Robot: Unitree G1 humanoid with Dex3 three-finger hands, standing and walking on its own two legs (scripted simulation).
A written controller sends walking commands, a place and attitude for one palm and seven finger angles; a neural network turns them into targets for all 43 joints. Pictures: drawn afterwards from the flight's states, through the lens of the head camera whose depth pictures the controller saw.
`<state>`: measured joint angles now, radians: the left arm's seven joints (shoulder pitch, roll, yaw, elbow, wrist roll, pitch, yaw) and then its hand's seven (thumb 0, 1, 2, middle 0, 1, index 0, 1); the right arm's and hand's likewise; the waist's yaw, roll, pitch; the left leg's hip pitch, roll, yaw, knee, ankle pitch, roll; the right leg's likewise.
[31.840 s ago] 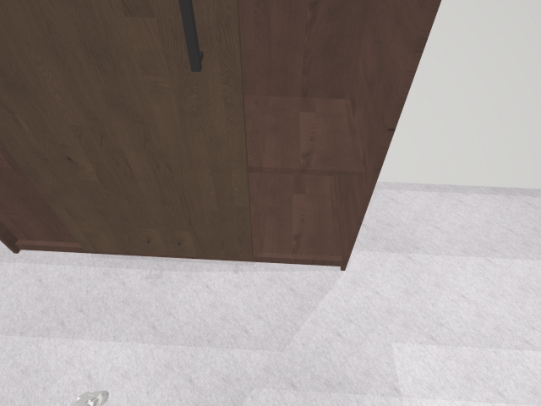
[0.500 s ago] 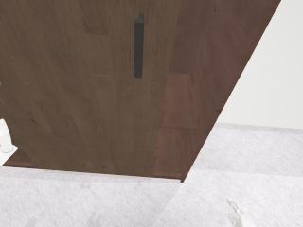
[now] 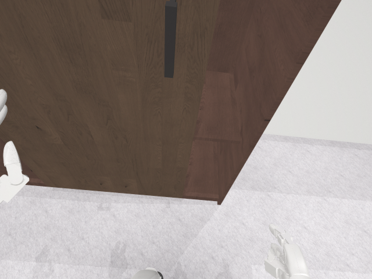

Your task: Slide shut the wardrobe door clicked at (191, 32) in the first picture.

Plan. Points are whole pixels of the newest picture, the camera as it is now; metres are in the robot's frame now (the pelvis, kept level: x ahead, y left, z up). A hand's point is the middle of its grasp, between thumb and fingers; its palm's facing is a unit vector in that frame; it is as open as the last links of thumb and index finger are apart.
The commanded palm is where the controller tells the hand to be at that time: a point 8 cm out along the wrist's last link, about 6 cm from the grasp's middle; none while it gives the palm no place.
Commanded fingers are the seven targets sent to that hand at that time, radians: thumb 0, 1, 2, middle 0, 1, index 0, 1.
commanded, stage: step back with the hand held close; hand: left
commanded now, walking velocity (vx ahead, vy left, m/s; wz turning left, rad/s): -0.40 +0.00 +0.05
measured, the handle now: (171, 38) +0.53 +0.10 +0.22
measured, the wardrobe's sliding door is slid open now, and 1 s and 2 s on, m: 0.20 0.20 0.20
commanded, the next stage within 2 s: stop stepping back and stand still in 0.44 s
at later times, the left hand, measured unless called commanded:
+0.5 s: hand out of the picture +0.12 +0.27 +0.18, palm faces +0.37 -0.83 -0.42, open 7.4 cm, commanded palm +0.06 +0.31 +0.19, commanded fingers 0.00 0.90 0.90 -0.20 -0.30 -0.20 -0.30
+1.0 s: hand out of the picture +0.05 +0.29 +0.17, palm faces +0.41 -0.82 -0.40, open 7.4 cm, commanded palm +0.00 +0.33 +0.19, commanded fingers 0.00 0.90 0.90 -0.20 -0.30 -0.20 -0.30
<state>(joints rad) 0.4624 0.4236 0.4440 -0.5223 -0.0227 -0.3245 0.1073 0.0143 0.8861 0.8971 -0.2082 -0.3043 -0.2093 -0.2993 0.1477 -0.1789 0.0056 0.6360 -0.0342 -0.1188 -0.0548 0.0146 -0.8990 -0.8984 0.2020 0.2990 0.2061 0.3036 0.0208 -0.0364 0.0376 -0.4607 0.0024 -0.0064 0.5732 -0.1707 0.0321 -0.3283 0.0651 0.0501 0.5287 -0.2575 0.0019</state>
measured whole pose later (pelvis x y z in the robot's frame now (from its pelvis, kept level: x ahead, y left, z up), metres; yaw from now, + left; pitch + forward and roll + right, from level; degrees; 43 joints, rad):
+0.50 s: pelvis -0.08 +0.02 +0.01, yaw -1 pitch +4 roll -3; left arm 0.53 0.44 0.41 -0.53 -0.04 -0.29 0.11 0.02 0.89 0.90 -0.21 -0.30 -0.21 -0.30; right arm 0.21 -0.16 0.01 0.64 -0.05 -0.15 -0.05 0.01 -0.90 -0.90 0.20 0.30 0.21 0.30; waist 0.02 -0.03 -0.03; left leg -0.42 0.01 -0.01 0.35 0.00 0.05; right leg -0.19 0.05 0.01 0.44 -0.37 -0.03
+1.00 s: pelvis -0.14 +0.03 +0.00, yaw +0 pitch +0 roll -1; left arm 0.54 0.41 0.39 -0.48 -0.03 -0.22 0.11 0.01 0.88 0.90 -0.21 -0.30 -0.21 -0.30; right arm 0.28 -0.22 0.00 0.67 -0.01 -0.12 -0.06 0.02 -0.90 -0.90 0.20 0.30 0.21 0.30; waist 0.02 -0.05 -0.05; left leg -0.37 -0.02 -0.01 0.68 -0.31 0.02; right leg -0.23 0.02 -0.02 0.51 -0.28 -0.03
